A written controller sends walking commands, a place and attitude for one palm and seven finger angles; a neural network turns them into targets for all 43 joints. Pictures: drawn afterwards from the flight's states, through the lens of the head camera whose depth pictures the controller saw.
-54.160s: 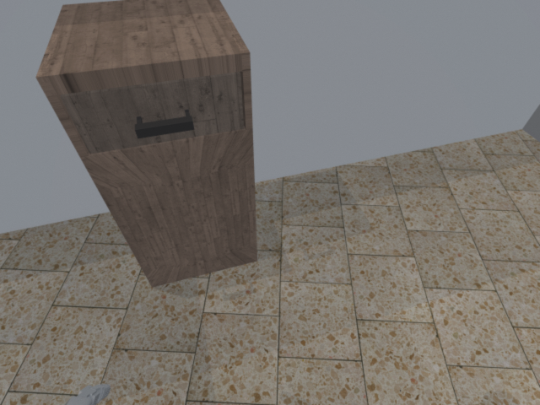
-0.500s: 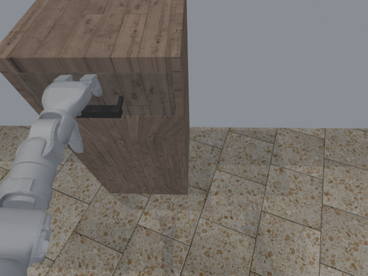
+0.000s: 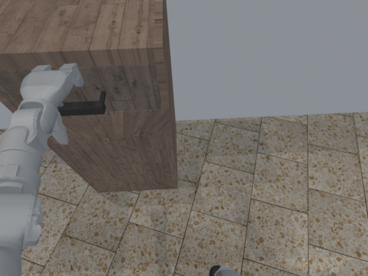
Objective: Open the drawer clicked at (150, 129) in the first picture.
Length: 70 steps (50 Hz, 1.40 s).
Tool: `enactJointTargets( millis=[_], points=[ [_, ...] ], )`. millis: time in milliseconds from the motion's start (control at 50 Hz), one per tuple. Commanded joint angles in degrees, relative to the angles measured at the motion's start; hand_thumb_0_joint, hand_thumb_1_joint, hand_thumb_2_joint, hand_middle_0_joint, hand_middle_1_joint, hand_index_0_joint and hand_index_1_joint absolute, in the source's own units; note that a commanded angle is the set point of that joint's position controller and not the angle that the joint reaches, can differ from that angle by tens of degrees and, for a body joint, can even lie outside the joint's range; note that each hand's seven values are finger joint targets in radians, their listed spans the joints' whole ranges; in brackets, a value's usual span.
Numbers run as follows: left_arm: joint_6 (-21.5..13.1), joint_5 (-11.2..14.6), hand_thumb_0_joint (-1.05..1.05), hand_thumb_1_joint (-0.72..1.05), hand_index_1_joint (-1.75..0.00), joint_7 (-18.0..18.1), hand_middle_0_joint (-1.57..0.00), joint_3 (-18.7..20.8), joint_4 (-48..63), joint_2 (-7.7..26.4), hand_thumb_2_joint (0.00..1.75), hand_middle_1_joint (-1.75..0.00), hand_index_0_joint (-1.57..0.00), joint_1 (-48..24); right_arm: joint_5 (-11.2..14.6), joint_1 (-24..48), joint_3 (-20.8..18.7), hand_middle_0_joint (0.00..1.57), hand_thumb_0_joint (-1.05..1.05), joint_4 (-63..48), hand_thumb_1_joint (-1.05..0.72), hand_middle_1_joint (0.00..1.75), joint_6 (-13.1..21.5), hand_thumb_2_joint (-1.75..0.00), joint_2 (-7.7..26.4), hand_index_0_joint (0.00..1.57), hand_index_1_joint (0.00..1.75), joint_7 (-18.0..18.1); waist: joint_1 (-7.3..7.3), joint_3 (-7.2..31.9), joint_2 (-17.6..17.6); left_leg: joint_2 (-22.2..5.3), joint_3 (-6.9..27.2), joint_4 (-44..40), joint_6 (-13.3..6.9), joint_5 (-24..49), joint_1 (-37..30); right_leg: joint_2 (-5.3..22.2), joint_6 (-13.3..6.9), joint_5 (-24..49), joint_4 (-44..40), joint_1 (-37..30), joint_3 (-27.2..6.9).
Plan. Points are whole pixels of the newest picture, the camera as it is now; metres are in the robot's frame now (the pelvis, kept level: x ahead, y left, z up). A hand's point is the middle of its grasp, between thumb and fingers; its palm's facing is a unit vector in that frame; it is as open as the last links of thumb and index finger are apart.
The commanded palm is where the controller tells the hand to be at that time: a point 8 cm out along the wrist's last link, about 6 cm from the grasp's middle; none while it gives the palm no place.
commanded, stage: move the hooked fingers above the handle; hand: left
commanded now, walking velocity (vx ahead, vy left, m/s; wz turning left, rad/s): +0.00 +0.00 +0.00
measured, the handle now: (79, 102) +0.53 +0.26 +0.03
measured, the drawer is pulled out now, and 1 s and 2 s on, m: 0.00 0.00 0.00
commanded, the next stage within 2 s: lower the fingers behind the handle in 0.40 s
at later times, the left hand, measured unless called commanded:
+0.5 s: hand (65, 104) +0.48 +0.26 +0.08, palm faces -0.09 +0.00 -1.00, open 13.8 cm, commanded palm +0.46 +0.26 +0.14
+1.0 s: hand (71, 113) +0.47 +0.26 +0.05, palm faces -0.07 -0.02 -1.00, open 13.8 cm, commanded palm +0.46 +0.26 +0.10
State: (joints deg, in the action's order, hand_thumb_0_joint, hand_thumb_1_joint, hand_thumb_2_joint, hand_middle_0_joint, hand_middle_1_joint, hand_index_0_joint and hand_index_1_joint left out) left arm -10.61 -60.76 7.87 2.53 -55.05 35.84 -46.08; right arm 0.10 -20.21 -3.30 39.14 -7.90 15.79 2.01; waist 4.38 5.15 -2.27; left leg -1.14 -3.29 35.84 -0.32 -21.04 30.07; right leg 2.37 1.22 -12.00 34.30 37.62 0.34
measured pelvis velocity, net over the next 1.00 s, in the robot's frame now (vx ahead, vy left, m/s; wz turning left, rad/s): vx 0.00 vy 0.00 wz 0.02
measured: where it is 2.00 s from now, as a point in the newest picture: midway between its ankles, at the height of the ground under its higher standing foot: outside the picture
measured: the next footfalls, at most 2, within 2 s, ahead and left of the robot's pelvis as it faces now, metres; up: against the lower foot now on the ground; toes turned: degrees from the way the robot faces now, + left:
none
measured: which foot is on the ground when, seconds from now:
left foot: down 0.00-1.00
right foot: down 0.00-1.00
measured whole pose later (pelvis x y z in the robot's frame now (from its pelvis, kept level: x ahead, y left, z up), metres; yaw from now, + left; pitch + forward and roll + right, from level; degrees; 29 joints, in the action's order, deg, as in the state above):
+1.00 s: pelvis +0.00 +0.00 -0.01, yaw +1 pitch +17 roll +0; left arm -12.1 -61.5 10.9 1.7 -56.2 33.9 -45.2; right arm -0.9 -18.3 -3.5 39.6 -7.3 16.0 1.7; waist 4.4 6.0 -1.9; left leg -1.4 -2.0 38.5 0.2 -22.3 33.2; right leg 2.3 0.8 -13.6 36.9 40.3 1.4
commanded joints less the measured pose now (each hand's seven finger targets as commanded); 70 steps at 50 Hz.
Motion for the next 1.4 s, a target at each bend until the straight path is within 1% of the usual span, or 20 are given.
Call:
enactJointTargets(
  millis=[0,120,180,240,260,280,420,520,580,640,680,740,820,900,1000,1080,1200,1240,1280,1380],
  points=[
    [-0.5,0.6,0.00,-0.50,-1.20,2.8,-0.30,1.5,12.1,13.3,0.30,-1.20,-0.30,-26.6,-0.1,-4.6,-3.3,0.20,0.00,-4.1,-0.90,0.30,1.4,-0.90,8.8,0.20,0.30,0.5,0.54,21.8,-0.9,2.0,1.5,-3.6,-1.4,21.8,-6.3,-3.4,-3.2,13.0,-1.2,-17.8,1.1],
    [-0.5,0.7,0.00,-0.50,-1.20,4.4,-0.30,4.2,12.3,17.0,0.30,-1.20,-0.30,-29.2,-0.4,-4.6,-2.8,0.20,0.00,-3.7,-0.90,0.30,1.6,-0.90,9.0,0.20,0.30,0.5,0.05,23.2,-2.5,2.4,2.0,-3.6,-1.1,21.6,-6.4,-3.3,-3.5,12.0,-0.9,-18.5,1.1],
    [1.3,0.3,0.00,-0.50,-1.20,4.9,-0.30,1.9,8.9,14.5,0.30,-1.20,-0.30,-29.5,-0.3,-4.3,-2.5,0.20,0.00,-3.4,-0.90,0.30,1.8,-0.90,8.7,0.20,0.30,0.3,0.63,20.4,-1.7,2.2,2.1,-4.0,-0.9,19.7,-5.2,-3.2,-3.3,10.5,-1.0,-16.7,1.5],
    [2.3,-0.1,0.00,-0.50,-1.20,4.5,-0.30,3.4,8.4,17.0,0.30,-1.20,-0.30,-29.5,-0.3,-4.3,-2.4,0.20,0.00,-3.6,-0.90,0.30,1.8,-0.90,9.1,0.20,0.30,0.3,-0.05,23.2,-2.0,2.3,1.6,-3.8,-1.0,21.6,-5.5,-3.0,-3.3,12.8,-0.5,-18.9,1.2],
    [2.8,-0.2,0.00,-0.50,-1.20,4.0,-0.30,3.3,7.1,17.0,0.30,-1.20,-0.30,-28.2,-0.3,-4.2,-2.3,0.20,0.00,-3.8,-0.90,0.30,1.7,-0.90,9.1,0.20,0.30,0.3,-0.32,23.0,-1.1,2.3,1.6,-3.8,-0.9,21.4,-5.0,-3.1,-3.2,12.9,-0.4,-19.2,1.3],
    [3.1,-0.1,0.00,-0.50,-1.20,3.5,-0.30,1.2,6.5,14.6,0.30,-1.20,-0.30,-28.5,-0.1,-4.2,-2.3,0.20,0.00,-4.0,-0.90,0.30,1.7,-0.90,8.9,0.20,0.30,0.4,0.48,22.4,-0.2,2.4,1.4,-3.8,-1.1,20.7,-4.6,-3.1,-3.1,13.0,-0.7,-19.0,1.2],
    [0.1,0.8,0.00,-0.50,-1.20,0.7,-0.30,1.4,9.9,13.9,0.30,-1.20,-0.30,-28.0,-0.2,-5.0,-2.7,0.20,0.00,-4.5,-0.90,0.30,1.7,-0.90,8.9,0.20,0.30,1.0,0.53,23.9,0.8,2.3,1.3,-3.1,-1.4,23.0,-6.1,-3.1,-3.1,15.3,-1.0,-20.1,0.9],
    [-2.6,1.0,0.00,-0.50,-1.20,2.6,-0.30,4.9,14.5,16.3,0.30,-1.20,-0.30,-26.9,-0.8,-5.1,-3.1,0.20,0.00,-4.1,-0.90,0.30,1.5,-0.90,8.5,0.20,0.30,0.7,-0.73,26.4,-2.5,2.2,1.8,-1.7,-0.8,30.8,-7.7,-3.2,-3.4,19.0,0.8,-20.2,1.0],
    [-0.9,0.8,0.00,-0.50,-1.20,4.4,-0.30,4.0,10.5,14.3,0.30,-1.20,-0.30,-23.5,-0.8,-4.7,-3.0,0.20,0.00,-3.5,-0.90,0.30,1.2,-0.90,8.7,0.20,0.30,0.0,-0.57,22.1,-1.6,2.2,1.5,-1.8,-0.7,27.4,-4.8,-3.4,-3.2,17.3,1.0,-17.7,1.5],
    [0.5,0.1,0.00,-0.50,-1.20,6.2,-0.30,5.5,10.3,16.1,0.30,-1.20,-0.30,-23.0,-1.1,-4.8,-3.0,0.20,0.00,-3.3,-0.90,0.30,1.2,-0.90,8.9,0.20,0.30,-0.6,-1.56,24.9,-1.9,2.3,1.0,-1.6,-0.8,28.2,-4.0,-3.2,-3.3,19.1,1.6,-20.1,1.1],
    [2.1,-0.2,0.00,-0.50,-1.20,6.3,-0.30,3.5,8.5,14.2,0.30,-1.20,-0.30,-23.0,-0.9,-4.6,-3.0,0.20,0.00,-3.3,-0.90,0.30,1.0,-0.90,8.9,0.20,0.30,-0.5,-0.42,24.1,0.3,2.4,0.7,-1.5,-1.0,26.3,-3.0,-3.3,-3.1,19.1,1.4,-19.9,1.2],
    [2.1,-0.2,0.00,-0.50,-1.20,6.0,-0.30,3.2,9.3,14.4,0.30,-1.20,-0.30,-24.2,-0.9,-5.0,-3.2,0.20,0.00,-3.2,-0.90,0.30,1.2,-0.90,9.1,0.20,0.30,-0.3,0.01,26.2,0.2,2.5,0.6,-1.4,-1.4,25.4,-3.5,-3.1,-2.9,19.4,1.1,-21.2,0.6],
    [0.2,0.1,0.00,-0.50,-1.20,4.9,-0.30,2.7,10.8,14.3,0.30,-1.20,-0.30,-26.8,-0.9,-5.4,-3.3,0.20,0.00,-2.9,-0.90,0.30,1.3,-0.90,9.1,0.20,0.30,0.4,1.30,26.2,0.9,2.6,1.0,-0.9,-1.7,24.5,-3.9,-3.1,-2.8,19.1,0.9,-20.5,0.5],
    [-1.6,0.0,0.00,-0.50,-1.20,5.2,-0.30,4.5,11.0,15.5,0.30,-1.20,-0.30,-23.9,-1.3,-5.3,-3.3,0.20,0.00,-2.7,-0.90,0.30,1.2,-0.90,8.8,0.20,0.30,0.4,0.02,26.8,-1.3,2.6,1.2,0.1,-1.5,26.2,-3.9,-3.1,-3.0,19.2,2.3,-19.3,0.6],
    [-0.7,-0.8,0.00,-0.50,-1.20,7.2,-0.30,2.2,7.1,12.6,0.30,-1.20,-0.30,-23.4,-1.3,-5.4,-3.1,0.20,0.00,-2.1,-0.90,0.30,1.3,-0.90,9.0,0.20,0.30,-0.3,0.94,22.1,-2.0,2.4,1.6,0.6,-0.9,23.2,-1.8,-3.3,-3.3,14.9,2.6,-13.8,1.3],
    [0.2,-1.2,0.00,-0.50,-1.20,8.3,-0.30,3.6,6.9,14.9,0.30,-1.20,-0.30,-25.6,-1.4,-5.9,-3.1,0.20,0.00,-2.0,-0.90,0.30,1.4,-0.90,9.4,0.20,0.30,-0.3,1.20,24.8,-0.1,2.7,1.5,1.4,-1.3,21.9,0.1,-3.2,-3.1,15.7,3.4,-15.4,0.9],
    [-0.1,-1.4,0.00,-0.50,-1.20,8.9,-0.30,4.9,7.4,16.4,0.30,-1.20,-0.30,-25.8,-1.9,-6.2,-3.1,0.20,0.00,-1.6,-0.90,0.30,1.4,-0.90,9.6,0.20,0.30,-0.4,0.84,28.4,-1.8,2.6,1.8,2.8,-1.2,23.6,-0.4,-3.2,-3.1,16.5,4.9,-15.4,0.7],
    [-0.2,-1.1,0.00,-0.50,-1.20,9.0,-0.30,3.8,6.3,14.8,0.30,-1.20,-0.30,-25.6,-1.9,-6.5,-3.2,0.20,0.00,-1.3,-0.90,0.30,1.4,-0.90,9.6,0.20,0.30,-0.4,1.68,27.1,-0.7,2.5,1.9,3.0,-1.2,22.7,0.4,-3.2,-2.9,15.7,4.8,-14.1,0.9],
    [-0.2,-1.0,0.00,-0.50,-1.20,9.1,-0.30,4.8,5.9,15.9,0.30,-1.20,-0.30,-24.2,-2.0,-6.6,-3.1,0.20,0.00,-1.1,-0.90,0.30,1.4,-0.90,9.8,0.20,0.30,-0.6,0.83,27.3,-1.3,2.6,1.7,3.2,-1.3,21.9,1.2,-3.2,-3.1,15.3,5.1,-14.2,0.8],
    [0.4,-1.5,0.00,-0.50,-1.20,9.5,-0.30,2.3,3.9,12.7,0.30,-1.20,-0.30,-23.5,-2.0,-6.8,-3.1,0.20,0.00,-1.0,-0.90,0.30,1.4,-0.90,9.7,0.20,0.30,-0.9,1.60,25.7,-2.2,2.4,1.9,3.8,-1.1,20.5,1.5,-3.4,-3.2,12.7,5.2,-10.7,1.1]
  ],
)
